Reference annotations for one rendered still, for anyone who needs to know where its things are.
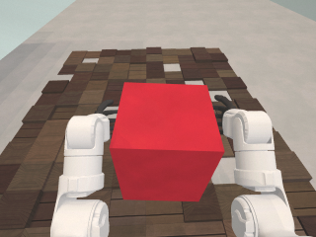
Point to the robot right forearm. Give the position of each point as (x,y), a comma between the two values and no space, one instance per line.
(253,142)

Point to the right robot upper arm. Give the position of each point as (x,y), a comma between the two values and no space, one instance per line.
(261,216)

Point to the left robot hand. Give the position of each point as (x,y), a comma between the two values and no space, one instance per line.
(100,110)

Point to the robot left forearm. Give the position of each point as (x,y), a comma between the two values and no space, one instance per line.
(83,161)

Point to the right robot hand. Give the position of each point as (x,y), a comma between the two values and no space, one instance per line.
(229,106)

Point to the carton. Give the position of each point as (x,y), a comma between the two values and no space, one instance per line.
(166,142)

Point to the left robot upper arm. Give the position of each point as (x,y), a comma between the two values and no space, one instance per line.
(81,218)

